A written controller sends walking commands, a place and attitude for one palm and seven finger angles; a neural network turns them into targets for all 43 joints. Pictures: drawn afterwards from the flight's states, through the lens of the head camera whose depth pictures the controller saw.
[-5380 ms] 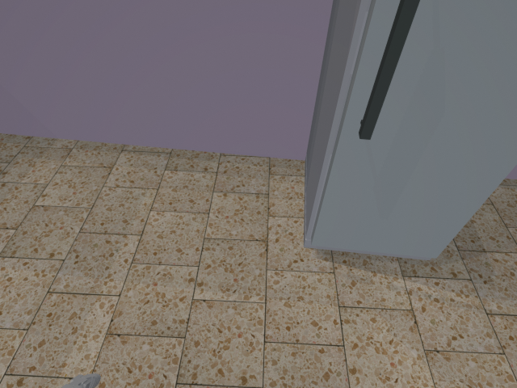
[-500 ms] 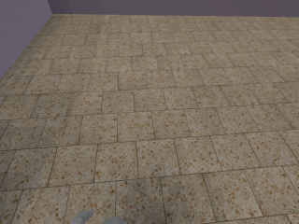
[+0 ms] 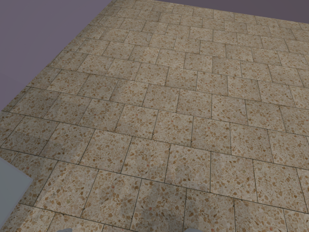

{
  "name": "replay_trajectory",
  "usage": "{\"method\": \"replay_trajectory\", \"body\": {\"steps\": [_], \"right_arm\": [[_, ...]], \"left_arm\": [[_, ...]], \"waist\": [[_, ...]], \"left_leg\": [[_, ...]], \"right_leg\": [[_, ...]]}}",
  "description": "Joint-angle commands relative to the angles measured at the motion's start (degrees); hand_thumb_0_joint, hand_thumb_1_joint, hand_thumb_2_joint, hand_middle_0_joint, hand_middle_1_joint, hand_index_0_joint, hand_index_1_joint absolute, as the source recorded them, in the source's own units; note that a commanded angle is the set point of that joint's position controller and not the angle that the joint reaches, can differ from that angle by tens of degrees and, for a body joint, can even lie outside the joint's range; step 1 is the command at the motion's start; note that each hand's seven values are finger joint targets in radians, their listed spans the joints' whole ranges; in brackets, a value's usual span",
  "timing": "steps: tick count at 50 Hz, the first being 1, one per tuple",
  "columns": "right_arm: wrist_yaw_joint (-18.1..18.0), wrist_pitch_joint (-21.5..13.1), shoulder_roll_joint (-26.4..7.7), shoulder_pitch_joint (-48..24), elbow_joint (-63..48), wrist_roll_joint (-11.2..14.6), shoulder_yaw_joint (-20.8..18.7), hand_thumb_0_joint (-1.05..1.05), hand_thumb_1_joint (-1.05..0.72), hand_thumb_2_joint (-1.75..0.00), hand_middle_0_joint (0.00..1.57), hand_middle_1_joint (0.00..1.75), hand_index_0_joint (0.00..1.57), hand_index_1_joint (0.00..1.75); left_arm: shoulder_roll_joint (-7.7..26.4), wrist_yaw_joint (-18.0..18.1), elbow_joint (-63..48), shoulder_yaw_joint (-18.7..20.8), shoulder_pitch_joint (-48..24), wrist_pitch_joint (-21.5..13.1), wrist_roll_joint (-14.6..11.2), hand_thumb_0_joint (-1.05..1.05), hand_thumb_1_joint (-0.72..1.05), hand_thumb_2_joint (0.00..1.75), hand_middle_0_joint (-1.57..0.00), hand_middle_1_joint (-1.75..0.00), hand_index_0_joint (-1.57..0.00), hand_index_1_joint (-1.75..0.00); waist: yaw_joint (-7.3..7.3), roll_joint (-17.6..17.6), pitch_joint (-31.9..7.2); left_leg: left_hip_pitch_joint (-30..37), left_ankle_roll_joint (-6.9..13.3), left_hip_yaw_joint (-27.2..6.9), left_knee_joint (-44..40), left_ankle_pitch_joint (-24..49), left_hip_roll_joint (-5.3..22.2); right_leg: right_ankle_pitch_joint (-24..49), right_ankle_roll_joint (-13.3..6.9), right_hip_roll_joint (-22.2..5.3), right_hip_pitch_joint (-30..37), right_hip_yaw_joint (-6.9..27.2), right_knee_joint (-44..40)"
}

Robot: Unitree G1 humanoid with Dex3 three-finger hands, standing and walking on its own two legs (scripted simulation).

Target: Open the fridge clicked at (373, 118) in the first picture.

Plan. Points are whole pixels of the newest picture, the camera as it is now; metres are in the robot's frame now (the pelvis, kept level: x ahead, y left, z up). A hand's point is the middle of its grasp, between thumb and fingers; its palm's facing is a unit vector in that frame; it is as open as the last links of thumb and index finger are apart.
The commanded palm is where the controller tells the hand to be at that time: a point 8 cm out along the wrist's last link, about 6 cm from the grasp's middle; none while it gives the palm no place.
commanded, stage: turn to face it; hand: left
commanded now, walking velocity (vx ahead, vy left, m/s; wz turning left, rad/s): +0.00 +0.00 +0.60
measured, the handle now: out of the picture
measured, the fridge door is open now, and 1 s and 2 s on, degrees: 0 0 0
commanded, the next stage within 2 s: take the last steps up to it in 2.00 s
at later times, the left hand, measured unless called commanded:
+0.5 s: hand out of the picture -0.04 +0.16 -0.17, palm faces +0.37 -0.90 -0.25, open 7.3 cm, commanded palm none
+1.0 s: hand out of the picture -0.02 +0.20 -0.15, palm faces +0.59 -0.75 -0.28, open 7.3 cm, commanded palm none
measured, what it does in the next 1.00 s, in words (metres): steps on the spot, turning left: right foot, then left foot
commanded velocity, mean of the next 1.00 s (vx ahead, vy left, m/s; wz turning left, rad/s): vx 0.00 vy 0.00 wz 0.60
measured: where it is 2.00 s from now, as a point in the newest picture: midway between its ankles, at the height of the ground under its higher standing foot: outside the picture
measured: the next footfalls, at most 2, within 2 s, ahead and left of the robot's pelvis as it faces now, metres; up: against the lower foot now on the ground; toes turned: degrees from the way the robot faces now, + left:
right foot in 0.10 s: +0.04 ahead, -0.15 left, +0.00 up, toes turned +2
left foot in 0.56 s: -0.03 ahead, +0.09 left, +0.00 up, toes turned +29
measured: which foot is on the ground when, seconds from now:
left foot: down 0.00-0.10, up 0.12-0.54, down 0.56-1.00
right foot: up 0.00-0.08, down 0.10-0.56, up 0.58-0.98, down 1.00-1.00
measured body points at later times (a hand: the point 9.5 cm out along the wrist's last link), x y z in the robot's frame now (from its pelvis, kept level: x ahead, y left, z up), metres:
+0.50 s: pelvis -0.02 -0.04 -0.01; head +0.03 -0.02 +0.44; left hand -0.06 +0.21 -0.15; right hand +0.17 -0.26 -0.14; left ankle -0.07 +0.08 -0.71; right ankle +0.00 -0.15 -0.74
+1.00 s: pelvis -0.01 -0.05 -0.01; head +0.03 -0.04 +0.44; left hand -0.05 +0.24 -0.13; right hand +0.20 -0.22 -0.16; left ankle -0.07 +0.07 -0.74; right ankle +0.06 -0.14 -0.74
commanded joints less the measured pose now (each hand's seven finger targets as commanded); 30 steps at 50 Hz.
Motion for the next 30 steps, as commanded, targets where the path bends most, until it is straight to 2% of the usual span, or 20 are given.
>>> {"method": "replay_trajectory", "body": {"steps": [1, 2, 3, 4, 5, 6, 7, 9, 10, 11, 15, 18, 21, 23, 25, 26, 27, 28, 29, 30], "right_arm": [[-0.41, -0.13, -13.06, -0.71, -4.16, -0.03, -3.77, 0.0, -0.9, -0.9, 0.2, 0.3, 0.2, 0.3], [-0.31, 0.04, -13.05, -1.94, -4.71, 0.03, -3.9, 0.0, -0.9, -0.9, 0.2, 0.3, 0.2, 0.3], [-0.23, 0.15, -12.7, -3.34, -5.43, 0.35, -3.95, 0.0, -0.9, -0.9, 0.2, 0.3, 0.2, 0.3], [0.11, 0.23, -10.38, -3.45, -6.08, 0.83, -3.77, 0.0, -0.9, -0.9, 0.2, 0.3, 0.2, 0.3], [0.41, 0.24, -5.46, -2.32, -7.75, 0.99, -2.88, 0.0, -0.9, -0.9, 0.2, 0.3, 0.2, 0.3], [0.32, 0.5, -7.82, -3.06, -8.25, 0.17, -3.48, 0.0, -0.9, -0.9, 0.2, 0.3, 0.2, 0.3], [0.42, 1.27, -8.07, -4.45, -7.54, -0.08, -3.69, 0.0, -0.9, -0.9, 0.2, 0.3, 0.2, 0.3], [1.24, 1.76, -8.06, -2.86, -5.13, -0.16, -3.62, 0.0, -0.9, -0.9, 0.2, 0.3, 0.2, 0.3], [1.5, 1.84, -7.69, -2.02, -4.55, -0.12, -3.39, 0.0, -0.9, -0.9, 0.2, 0.3, 0.2, 0.3], [1.64, 1.82, -7.33, -1.7, -4.28, 0.09, -3.2, 0.0, -0.9, -0.9, 0.2, 0.3, 0.2, 0.3], [1.62, 2.19, -7.18, -5.86, -5.04, 0.16, -2.65, 0.0, -0.9, -0.9, 0.2, 0.3, 0.2, 0.3], [1.7, 2.07, -6.71, -8.42, -5.74, 0.35, -2.06, 0.0, -0.9, -0.9, 0.2, 0.3, 0.2, 0.3], [1.75, 1.5, -6.25, -9.85, -6.44, 0.69, -1.42, 0.0, -0.9, -0.9, 0.2, 0.3, 0.2, 0.3], [1.61, 0.9, -6.07, -8.93, -6.53, 0.78, -1.06, 0.0, -0.9, -0.9, 0.2, 0.3, 0.2, 0.3], [1.39, 0.42, -6.99, -5.59, -6.03, 0.66, -1.24, 0.0, -0.9, -0.9, 0.2, 0.3, 0.2, 0.3], [1.44, 0.05, -8.85, -2.59, -5.51, 0.53, -1.73, 0.0, -0.9, -0.9, 0.2, 0.3, 0.2, 0.3], [1.1, -0.61, -14.87, 1.59, -5.13, 0.12, -3.27, 0.0, -0.9, -0.9, 0.2, 0.3, 0.2, 0.3], [0.69, -0.55, -20.11, 5.57, -4.29, 0.52, -4.47, 0.0, -0.9, -0.9, 0.2, 0.3, 0.2, 0.3], [-0.03, -0.55, -18.92, 7.93, -2.3, 0.74, -4.3, 0.0, -0.9, -0.9, 0.2, 0.3, 0.2, 0.3], [-0.68, -0.6, -17.75, 5.56, -2.87, 0.52, -4.0, 0.0, -0.9, -0.9, 0.2, 0.3, 0.2, 0.3]], "left_arm": [[2.8, 0.04, -5.58, -0.03, 0.86, -2.02, -0.14, 0.0, 0.9, 0.9, -0.2, -0.3, -0.2, -0.3], [2.94, 0.1, -5.34, 0.16, 2.9, -2.19, -0.26, 0.0, 0.9, 0.9, -0.2, -0.3, -0.2, -0.3], [3.7, 0.22, -4.85, 0.32, 5.85, -2.56, -0.23, 0.0, 0.9, 0.9, -0.2, -0.3, -0.2, -0.3], [6.74, 0.56, -4.67, 0.96, 8.1, -3.15, 0.31, 0.0, 0.9, 0.9, -0.2, -0.3, -0.2, -0.3], [12.74, 0.99, -5.45, 1.98, 8.28, -3.71, 1.37, 0.0, 0.9, 0.9, -0.2, -0.3, -0.2, -0.3], [13.94, 0.94, -6.8, 1.38, 6.19, -3.07, 0.89, 0.0, 0.9, 0.9, -0.2, -0.3, -0.2, -0.3], [11.29, 1.15, -7.33, 1.58, 3.18, -3.36, 0.8, 0.0, 0.9, 0.9, -0.2, -0.3, -0.2, -0.3], [7.34, 0.75, -8.26, 0.02, -1.6, -3.6, 0.82, 0.0, 0.9, 0.9, -0.2, -0.3, -0.2, -0.3], [6.44, 0.7, -8.4, -0.33, -1.68, -3.84, 0.88, 0.0, 0.9, 0.9, -0.2, -0.3, -0.2, -0.3], [6.0, 0.81, -8.27, -0.37, -1.19, -3.94, 0.95, 0.0, 0.9, 0.9, -0.2, -0.3, -0.2, -0.3], [7.43, 0.76, -6.43, -0.17, 4.6, -3.84, 0.98, 0.0, 0.9, 0.9, -0.2, -0.3, -0.2, -0.3], [8.87, 0.75, -5.7, 0.23, 5.98, -3.61, 1.3, 0.0, 0.9, 0.9, -0.2, -0.3, -0.2, -0.3], [9.79, 0.58, -4.78, 0.56, 6.87, -3.28, 1.44, 0.0, 0.9, 0.9, -0.2, -0.3, -0.2, -0.3], [10.69, 0.51, -4.59, 1.13, 6.94, -3.0, 1.47, 0.0, 0.9, 0.9, -0.2, -0.3, -0.2, -0.3], [10.97, 0.25, -4.25, 1.36, 6.31, -2.73, 1.09, 0.0, 0.9, 0.9, -0.2, -0.3, -0.2, -0.3], [10.43, 0.04, -4.24, 1.31, 5.82, -2.53, 0.65, 0.0, 0.9, 0.9, -0.2, -0.3, -0.2, -0.3], [8.14, -0.34, -5.89, 1.27, 6.17, -2.33, 0.19, 0.0, 0.9, 0.9, -0.2, -0.3, -0.2, -0.3], [4.43, -0.62, -9.02, -0.22, 2.74, -2.34, 0.22, 0.0, 0.9, 0.9, -0.2, -0.3, -0.2, -0.3], [5.43, 0.07, -9.2, -0.26, -0.88, -1.37, 0.77, 0.0, 0.9, 0.9, -0.2, -0.3, -0.2, -0.3], [4.7, 0.09, -8.7, 0.04, -1.86, -1.47, 0.43, 0.0, 0.9, 0.9, -0.2, -0.3, -0.2, -0.3]], "waist": [[0.02, 10.35, -7.5], [1.03, 10.29, -7.89], [2.7, 8.89, -8.74], [3.87, 1.89, -8.97], [3.93, -18.16, -7.53], [3.59, -14.17, -6.34], [2.49, -15.0, -4.13], [-0.3, -9.35, 0.02], [-0.56, -9.51, -0.31], [-0.54, -9.6, -0.88], [2.36, -9.31, -2.55], [3.29, -9.7, -2.82], [4.32, -12.02, -4.15], [4.41, -12.63, -6.05], [2.48, -11.8, -7.45], [0.66, -7.48, -9.31], [-1.81, 6.06, -12.68], [-3.97, 18.86, -12.38], [-4.95, 13.79, -12.89], [-3.93, 14.01, -11.08]], "left_leg": [[4.83, 7.17, -16.79, -5.26, 19.15, 12.66], [2.4, 6.3, -16.97, -4.38, 16.98, 11.59], [-1.08, 4.52, -16.19, -1.69, 13.65, 9.88], [-8.74, 1.05, -12.8, 4.96, 3.94, 5.94], [-20.56, -4.43, -1.04, 19.92, -17.25, -3.46], [-18.24, -4.29, -2.54, 31.41, -22.24, -1.16], [-18.0, -3.92, -3.72, 37.49, -20.0, 0.29], [-17.96, -4.95, -1.72, 44.04, -11.34, 2.2], [-17.61, -5.55, -0.46, 44.57, -9.22, 2.43], [-17.34, -5.95, 0.26, 43.63, -8.52, 2.65], [-16.69, -7.02, 2.53, 37.21, -10.2, 3.1], [-14.51, -6.89, 4.31, 29.94, -12.37, 3.59], [-10.32, -6.04, 6.45, 21.04, -13.89, 3.43], [-6.54, -5.09, 8.06, 14.36, -13.65, 2.87], [0.01, -4.23, 9.53, 4.89, -6.9, 2.12], [7.56, -3.36, 7.9, -2.91, 0.04, 2.64], [19.52, 1.89, -6.39, -5.82, 15.76, 13.21], [23.65, 9.97, -20.39, -5.8, 41.02, 25.82], [21.78, 11.13, -18.94, -4.94, 39.07, 25.5], [19.4, 10.78, -16.95, -4.53, 34.88, 22.68]], "right_leg": [[1.13, -0.67, 2.24, 4.33, -1.18, -11.05], [4.3, -0.96, 2.71, 8.29, -1.63, -15.54], [10.01, -1.19, 2.18, 14.14, -1.89, -23.59], [10.97, -2.77, -3.98, 21.92, 3.38, -32.22], [12.31, -9.16, -21.41, 25.45, 21.46, -37.86], [14.5, -13.12, -26.9, 15.72, 20.86, -37.51], [13.58, -12.84, -23.13, 11.57, 19.1, -37.47], [16.91, -10.66, -16.35, 9.33, 7.6, -34.91], [20.19, -10.25, -14.87, 10.19, 4.04, -33.89], [23.54, -10.09, -14.48, 11.72, 1.95, -33.27], [29.37, -11.22, -15.84, 17.96, -0.7, -31.92], [32.07, -11.95, -17.57, 19.36, -2.52, -31.07], [35.75, -12.03, -18.57, 20.45, -4.03, -28.8], [38.79, -11.64, -19.05, 21.32, -5.2, -25.88], [37.59, -9.08, -18.11, 19.51, -8.42, -21.11], [34.6, -6.69, -16.81, 15.51, -10.09, -14.27], [19.49, -2.52, -11.43, 2.23, -12.44, -1.86], [-14.23, 0.64, -5.04, -11.22, -10.04, 9.26], [-13.07, 0.06, -5.11, -12.12, -3.17, 14.51], [-9.58, 0.1, -4.94, -13.42, -1.65, 16.72]]}}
